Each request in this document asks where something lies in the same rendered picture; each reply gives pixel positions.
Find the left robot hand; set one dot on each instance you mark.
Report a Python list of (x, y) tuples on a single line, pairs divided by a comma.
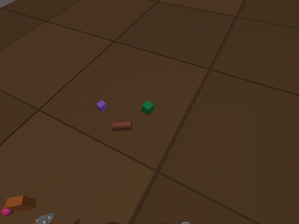
[(45, 219)]

